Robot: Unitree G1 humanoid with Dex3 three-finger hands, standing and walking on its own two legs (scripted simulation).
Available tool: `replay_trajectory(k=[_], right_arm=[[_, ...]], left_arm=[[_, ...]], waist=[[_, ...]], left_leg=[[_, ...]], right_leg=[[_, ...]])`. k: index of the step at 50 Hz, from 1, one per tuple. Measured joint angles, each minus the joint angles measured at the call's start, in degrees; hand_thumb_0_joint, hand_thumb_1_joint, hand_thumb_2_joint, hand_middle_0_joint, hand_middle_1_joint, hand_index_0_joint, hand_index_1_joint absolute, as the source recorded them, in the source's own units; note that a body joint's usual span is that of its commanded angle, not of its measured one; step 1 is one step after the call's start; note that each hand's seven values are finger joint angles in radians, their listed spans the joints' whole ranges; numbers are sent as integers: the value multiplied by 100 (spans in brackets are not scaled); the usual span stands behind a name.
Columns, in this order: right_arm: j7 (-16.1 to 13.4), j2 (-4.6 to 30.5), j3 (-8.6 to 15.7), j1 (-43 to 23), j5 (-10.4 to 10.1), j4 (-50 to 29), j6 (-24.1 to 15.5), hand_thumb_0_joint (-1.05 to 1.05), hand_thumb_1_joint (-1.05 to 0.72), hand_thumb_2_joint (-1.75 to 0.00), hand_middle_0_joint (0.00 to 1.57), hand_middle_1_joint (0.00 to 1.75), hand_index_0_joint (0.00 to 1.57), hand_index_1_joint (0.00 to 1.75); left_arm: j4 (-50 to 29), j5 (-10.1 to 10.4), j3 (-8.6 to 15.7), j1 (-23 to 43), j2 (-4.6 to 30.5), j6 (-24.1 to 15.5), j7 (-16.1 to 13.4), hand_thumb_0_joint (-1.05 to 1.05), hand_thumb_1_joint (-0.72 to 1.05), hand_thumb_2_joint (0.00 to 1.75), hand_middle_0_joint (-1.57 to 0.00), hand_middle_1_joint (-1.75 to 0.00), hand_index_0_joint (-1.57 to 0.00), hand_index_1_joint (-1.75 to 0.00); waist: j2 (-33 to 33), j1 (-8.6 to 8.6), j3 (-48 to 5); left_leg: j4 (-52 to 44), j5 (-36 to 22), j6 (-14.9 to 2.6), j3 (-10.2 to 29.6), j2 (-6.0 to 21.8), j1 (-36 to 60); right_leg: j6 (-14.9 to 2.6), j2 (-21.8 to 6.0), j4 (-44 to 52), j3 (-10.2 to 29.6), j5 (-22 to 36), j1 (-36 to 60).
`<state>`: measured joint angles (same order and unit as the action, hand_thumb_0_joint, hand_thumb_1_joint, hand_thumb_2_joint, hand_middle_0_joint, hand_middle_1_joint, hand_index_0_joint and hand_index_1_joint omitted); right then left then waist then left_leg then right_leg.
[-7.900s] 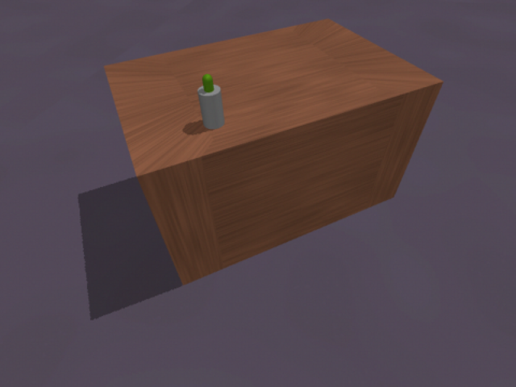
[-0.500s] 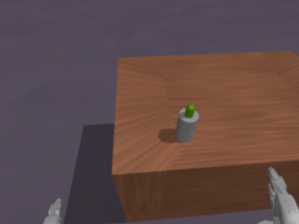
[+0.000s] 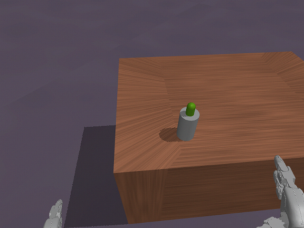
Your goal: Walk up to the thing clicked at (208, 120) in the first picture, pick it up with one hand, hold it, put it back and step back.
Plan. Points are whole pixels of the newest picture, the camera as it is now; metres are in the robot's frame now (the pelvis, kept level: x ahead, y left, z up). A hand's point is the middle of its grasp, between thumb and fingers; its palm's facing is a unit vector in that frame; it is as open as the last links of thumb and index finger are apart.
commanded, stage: go down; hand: right
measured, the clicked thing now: (188, 120) +0.51 -0.13 -0.04
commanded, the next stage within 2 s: none
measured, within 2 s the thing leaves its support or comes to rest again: neither
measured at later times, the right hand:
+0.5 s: hand (264, 163) +0.27 -0.26 +0.06, palm faces +0.19 +0.97 -0.14, open 17.7 cm
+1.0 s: hand (264, 149) +0.31 -0.29 +0.05, palm faces +0.09 +1.00 +0.01, open 17.6 cm
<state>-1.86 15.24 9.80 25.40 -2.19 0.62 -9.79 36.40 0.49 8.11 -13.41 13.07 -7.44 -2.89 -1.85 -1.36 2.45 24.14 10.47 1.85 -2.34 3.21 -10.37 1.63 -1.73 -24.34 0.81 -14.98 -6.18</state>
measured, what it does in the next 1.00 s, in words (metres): stands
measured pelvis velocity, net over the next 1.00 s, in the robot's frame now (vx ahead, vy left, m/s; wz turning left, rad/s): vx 0.01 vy -0.01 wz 0.00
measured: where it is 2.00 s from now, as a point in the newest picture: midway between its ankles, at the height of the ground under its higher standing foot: outside the picture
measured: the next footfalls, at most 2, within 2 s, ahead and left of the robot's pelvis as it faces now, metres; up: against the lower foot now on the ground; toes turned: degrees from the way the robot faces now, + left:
none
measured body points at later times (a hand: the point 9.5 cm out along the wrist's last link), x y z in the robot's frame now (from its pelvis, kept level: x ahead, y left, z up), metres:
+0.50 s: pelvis -0.01 +0.00 -0.01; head +0.00 +0.00 +0.44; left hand +0.16 +0.26 -0.09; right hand +0.25 -0.31 +0.07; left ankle +0.03 +0.14 -0.74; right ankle -0.02 -0.14 -0.74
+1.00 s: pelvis +0.01 -0.01 -0.01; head +0.02 -0.03 +0.44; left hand +0.17 +0.24 -0.09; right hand +0.30 -0.34 +0.06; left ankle +0.03 +0.14 -0.74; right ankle -0.02 -0.14 -0.74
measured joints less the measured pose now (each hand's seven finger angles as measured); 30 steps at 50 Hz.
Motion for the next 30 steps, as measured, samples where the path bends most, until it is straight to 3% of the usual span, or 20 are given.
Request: replay_trajectory(k=[5, 10, 17, 24, 30], right_arm=[[47, -32, 13, 93, -18, -115, -80, -1, 56, -5, 6, 6, 6, 6], [145, -148, 181, 78, -68, -91, -295, -1, 56, -5, 5, 6, 6, 6], [473, -69, 575, -765, -341, 618, -436, -1, 59, -5, 4, 6, 6, 6], [1384, 400, 1051, -2191, -827, 1889, -489, -1, 60, -4, 4, 6, 6, 6], [2229, 820, 1366, -3009, -1291, 2974, -478, -1, 60, -3, 5, 6, 6, 5]], left_arm=[[57, -33, 10, -26, -29, -40, 48, -1, -54, 8, -6, -7, -6, -7], [421, -108, -18, 165, -25, -72, 95, -1, -53, 6, -7, -7, -6, -7], [613, -125, -165, 430, -107, -86, -6, -1, -53, 5, -7, -6, -6, -6], [683, -31, -434, 546, -128, -195, -249, -1, -53, 4, -7, -6, -6, -6], [603, 55, -629, 402, -98, -237, -388, -1, -52, 4, -6, -5, -6, -5]], waist=[[7, 8, -40], [-2, 45, -132], [14, 102, -140], [135, 237, -243], [219, 377, -357]], left_leg=[[10, 0, -4, -3, -9, -34], [145, 58, -9, -17, -19, -192], [360, 138, -24, -82, -17, -390], [459, 155, -22, -100, -14, -588], [485, 144, 8, -24, -1, -779]], right_leg=[[6, -10, -27, 3, -9, -42], [13, -23, -199, 24, -85, -222], [32, -28, -435, 102, -152, -458], [34, -26, -563, 129, -176, -678], [0, -8, -630, 57, -215, -858]])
